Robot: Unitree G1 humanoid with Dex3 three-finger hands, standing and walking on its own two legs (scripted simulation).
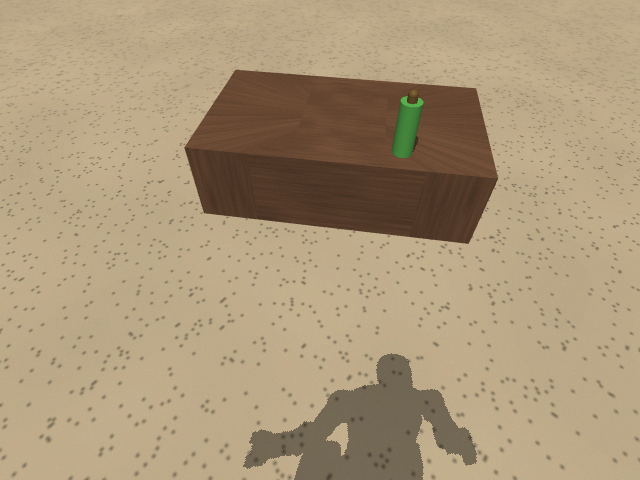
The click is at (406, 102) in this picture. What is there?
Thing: necked bottle
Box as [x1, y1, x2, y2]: [392, 89, 422, 157]
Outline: 414,89 410,90 408,95 403,97 400,101 392,146 393,154 399,157 407,157 411,154 422,107 422,100 417,97 418,93
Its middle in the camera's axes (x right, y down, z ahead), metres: +0.33 -0.42 +1.41
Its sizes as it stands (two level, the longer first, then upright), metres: 0.079 0.079 0.254
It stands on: a support 0.36 m high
